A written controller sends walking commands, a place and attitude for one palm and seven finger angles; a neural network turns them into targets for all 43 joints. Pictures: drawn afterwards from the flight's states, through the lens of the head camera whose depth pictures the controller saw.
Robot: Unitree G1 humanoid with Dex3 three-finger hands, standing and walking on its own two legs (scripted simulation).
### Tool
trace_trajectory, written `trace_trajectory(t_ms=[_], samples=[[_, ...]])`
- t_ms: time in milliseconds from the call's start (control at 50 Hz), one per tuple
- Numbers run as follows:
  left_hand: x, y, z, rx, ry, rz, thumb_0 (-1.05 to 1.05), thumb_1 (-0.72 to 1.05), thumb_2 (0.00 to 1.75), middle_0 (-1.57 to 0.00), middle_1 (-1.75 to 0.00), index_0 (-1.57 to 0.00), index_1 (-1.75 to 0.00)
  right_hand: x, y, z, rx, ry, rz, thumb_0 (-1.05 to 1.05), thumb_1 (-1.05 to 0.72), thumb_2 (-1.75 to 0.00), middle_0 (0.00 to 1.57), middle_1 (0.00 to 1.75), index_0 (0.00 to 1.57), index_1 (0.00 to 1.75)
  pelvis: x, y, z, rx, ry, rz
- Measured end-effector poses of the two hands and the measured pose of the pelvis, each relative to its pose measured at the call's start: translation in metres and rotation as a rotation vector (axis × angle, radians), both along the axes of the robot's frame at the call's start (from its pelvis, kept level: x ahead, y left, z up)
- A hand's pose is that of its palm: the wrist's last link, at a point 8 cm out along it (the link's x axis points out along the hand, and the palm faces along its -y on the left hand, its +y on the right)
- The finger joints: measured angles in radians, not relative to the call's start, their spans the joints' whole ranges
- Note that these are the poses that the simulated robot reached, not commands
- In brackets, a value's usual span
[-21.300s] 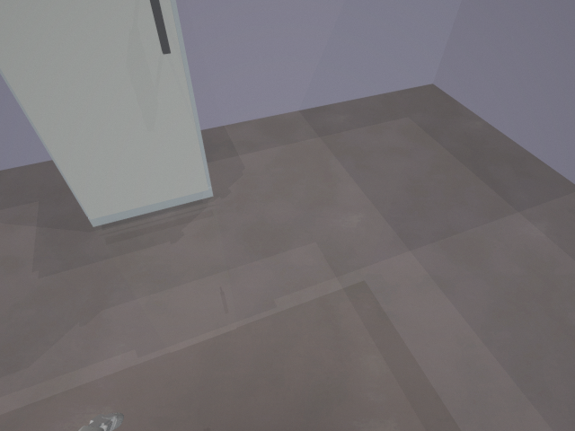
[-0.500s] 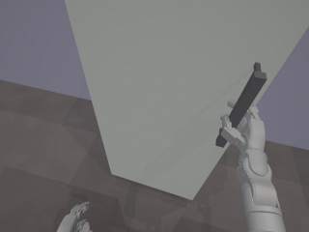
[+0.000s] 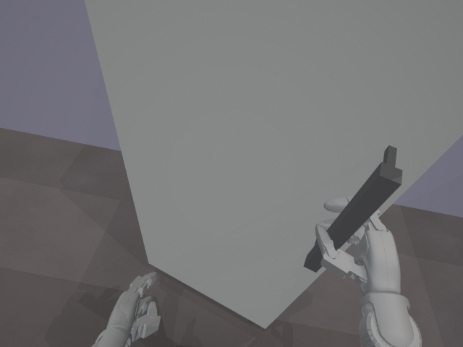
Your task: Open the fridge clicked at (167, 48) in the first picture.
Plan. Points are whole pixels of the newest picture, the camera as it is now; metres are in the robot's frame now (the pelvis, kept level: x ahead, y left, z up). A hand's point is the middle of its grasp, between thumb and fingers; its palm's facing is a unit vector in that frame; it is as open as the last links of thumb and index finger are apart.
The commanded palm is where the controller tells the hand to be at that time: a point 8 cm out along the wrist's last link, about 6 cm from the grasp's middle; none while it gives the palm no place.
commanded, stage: walk backward, drawing the door open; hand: right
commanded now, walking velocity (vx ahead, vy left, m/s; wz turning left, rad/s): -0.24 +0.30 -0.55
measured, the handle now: (344, 218) +0.30 -0.13 +0.13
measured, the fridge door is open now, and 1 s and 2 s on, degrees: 18 50 73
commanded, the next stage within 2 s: stop walking and hold the door back in 1.58 s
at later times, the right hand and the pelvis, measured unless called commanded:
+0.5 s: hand (266, 333) +0.13 -0.01 +0.11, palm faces +0.22 +0.96 -0.15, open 6.8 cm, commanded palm +0.10 -0.04 +0.12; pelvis -0.09 +0.15 +0.01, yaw -20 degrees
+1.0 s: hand out of the picture +0.07 +0.10 +0.11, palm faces +0.65 +0.74 -0.18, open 6.9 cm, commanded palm +0.02 +0.08 +0.11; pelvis -0.07 +0.39 +0.00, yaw -42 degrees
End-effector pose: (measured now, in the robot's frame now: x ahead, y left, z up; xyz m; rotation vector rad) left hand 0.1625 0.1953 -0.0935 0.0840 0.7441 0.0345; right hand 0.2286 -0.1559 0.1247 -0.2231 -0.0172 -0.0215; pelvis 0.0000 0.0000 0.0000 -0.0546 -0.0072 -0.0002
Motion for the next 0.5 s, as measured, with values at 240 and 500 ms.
trace_trajectory(t_ms=[240, 500], samples=[[-0.026, 0.054, -0.009, 0.092, 0.038, -0.093, 0.02, 0.91, 0.89, -0.2, -0.3, -0.2, -0.3, -0.064, 0.042, -0.005, 0.052, -0.066, -0.087, -0.02, -0.6, -0.73, 0.4, 1.37, 0.29, 1.4, -0.053, 0.058, -0.006, 0.01, -0.022, -0.171], [-0.05, 0.116, 0.007, 0.138, 0.08, -0.317, 0.02, 0.9, 0.89, -0.2, -0.3, -0.2, -0.3, -0.126, 0.098, -0.006, 0.067, -0.079, -0.191, -0.01, -0.61, -0.73, 0.38, 1.33, 0.28, 1.35, -0.087, 0.155, 0.006, 0.142, -0.01, -0.35]])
